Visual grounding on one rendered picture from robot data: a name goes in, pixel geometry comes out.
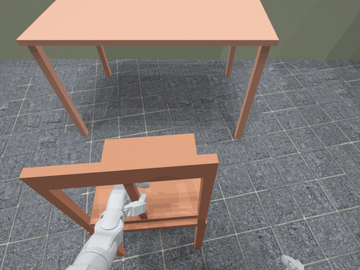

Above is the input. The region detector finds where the robot right hand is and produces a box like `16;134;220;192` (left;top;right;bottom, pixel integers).
281;255;304;270

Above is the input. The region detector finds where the left robot forearm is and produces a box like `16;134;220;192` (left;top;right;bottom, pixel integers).
65;209;124;270

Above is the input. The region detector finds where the chair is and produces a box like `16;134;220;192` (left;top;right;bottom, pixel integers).
19;133;219;257

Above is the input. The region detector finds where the robot left hand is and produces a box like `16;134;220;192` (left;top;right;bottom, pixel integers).
106;182;150;218

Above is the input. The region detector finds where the table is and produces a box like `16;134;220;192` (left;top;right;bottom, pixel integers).
16;0;279;139

